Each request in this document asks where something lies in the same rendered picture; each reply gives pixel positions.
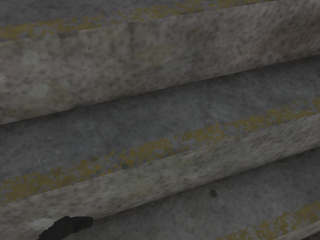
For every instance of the left robot hand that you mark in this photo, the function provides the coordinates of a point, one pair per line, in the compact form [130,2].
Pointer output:
[66,226]

